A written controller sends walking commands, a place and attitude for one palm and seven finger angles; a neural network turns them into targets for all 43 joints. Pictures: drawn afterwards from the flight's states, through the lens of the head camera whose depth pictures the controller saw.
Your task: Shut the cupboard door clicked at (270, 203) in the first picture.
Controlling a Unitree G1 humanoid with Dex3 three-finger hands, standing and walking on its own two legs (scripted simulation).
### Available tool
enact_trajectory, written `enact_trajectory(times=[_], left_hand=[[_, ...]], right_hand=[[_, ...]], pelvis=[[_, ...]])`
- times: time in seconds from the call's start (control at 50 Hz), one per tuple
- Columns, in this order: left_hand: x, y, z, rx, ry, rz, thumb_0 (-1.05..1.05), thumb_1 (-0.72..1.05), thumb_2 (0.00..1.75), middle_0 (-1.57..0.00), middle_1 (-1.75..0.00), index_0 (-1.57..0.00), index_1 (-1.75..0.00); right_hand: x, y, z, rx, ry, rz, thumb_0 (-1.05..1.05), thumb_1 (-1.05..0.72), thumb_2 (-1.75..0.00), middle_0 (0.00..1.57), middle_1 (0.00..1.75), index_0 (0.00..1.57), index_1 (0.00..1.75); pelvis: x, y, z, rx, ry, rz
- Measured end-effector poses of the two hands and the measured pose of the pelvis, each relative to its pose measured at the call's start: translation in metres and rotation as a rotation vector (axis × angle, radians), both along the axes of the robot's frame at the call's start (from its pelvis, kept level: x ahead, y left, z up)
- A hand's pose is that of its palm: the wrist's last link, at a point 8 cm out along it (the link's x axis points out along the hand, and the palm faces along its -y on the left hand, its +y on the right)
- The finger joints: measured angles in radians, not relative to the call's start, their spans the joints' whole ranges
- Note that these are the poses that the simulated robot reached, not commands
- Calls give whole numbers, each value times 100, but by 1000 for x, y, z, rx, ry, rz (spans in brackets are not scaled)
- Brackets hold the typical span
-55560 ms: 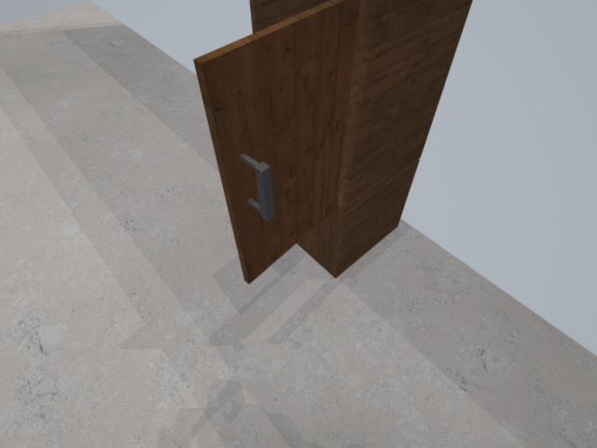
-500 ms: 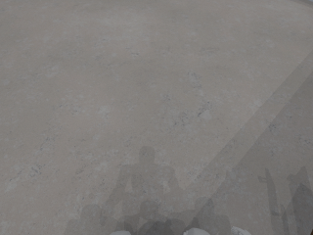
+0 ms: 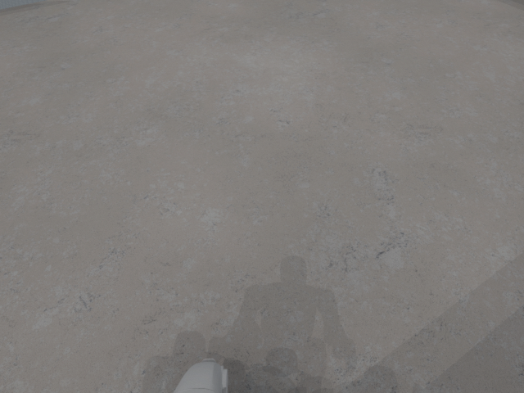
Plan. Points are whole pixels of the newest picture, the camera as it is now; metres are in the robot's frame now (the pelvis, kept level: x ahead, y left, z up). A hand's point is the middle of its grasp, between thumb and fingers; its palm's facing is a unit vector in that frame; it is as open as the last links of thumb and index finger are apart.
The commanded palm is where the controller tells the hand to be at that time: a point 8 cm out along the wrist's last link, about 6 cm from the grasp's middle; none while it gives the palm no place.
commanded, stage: walk to a spot facing it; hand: left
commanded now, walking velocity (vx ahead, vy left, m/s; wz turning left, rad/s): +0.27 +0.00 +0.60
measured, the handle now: out of the picture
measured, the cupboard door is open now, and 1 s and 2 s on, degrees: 33 33 33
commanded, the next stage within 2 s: turn to face it in 0.16 s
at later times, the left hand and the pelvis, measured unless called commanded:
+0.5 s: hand (144, 337) +0.23 +0.24 -0.17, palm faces +0.18 -0.96 -0.21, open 7.4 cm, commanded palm none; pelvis +0.18 +0.04 -0.01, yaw +7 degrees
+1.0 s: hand (154, 281) +0.36 +0.26 -0.19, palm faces -0.08 -0.97 -0.21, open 7.4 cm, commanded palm none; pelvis +0.28 +0.06 -0.02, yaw -9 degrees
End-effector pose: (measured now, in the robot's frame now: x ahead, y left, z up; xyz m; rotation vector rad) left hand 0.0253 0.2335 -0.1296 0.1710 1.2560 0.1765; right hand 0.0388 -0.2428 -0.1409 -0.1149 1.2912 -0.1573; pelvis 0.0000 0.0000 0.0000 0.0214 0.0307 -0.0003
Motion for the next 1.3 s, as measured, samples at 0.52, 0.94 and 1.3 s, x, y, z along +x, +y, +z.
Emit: enact_trajectory(times=[0.52, 0.94, 1.3], left_hand=[[205, 50, -10, -11, -67, 113, 1, 91, 90, -20, -30, -20, -30], [307, 56, -21, -12, 61, -79, 1, 90, 90, -21, -30, -20, -30], [469, 38, 1, -6, -114, -424, 1, 91, 90, -20, -30, -20, -30]], right_hand=[[259, 62, -1, -35, -108, 199, -1, -93, -90, 20, 30, 20, 30], [300, 31, 11, -112, -99, -55, 0, -91, -90, 19, 30, 19, 30], [212, 51, 11, -116, -32, -323, 0, -91, -90, 20, 30, 20, 30]], pelvis=[[191, 38, -9, -20, -37, 113], [272, 47, -9, -22, 13, -126], [292, 62, -7, -68, -19, -377]])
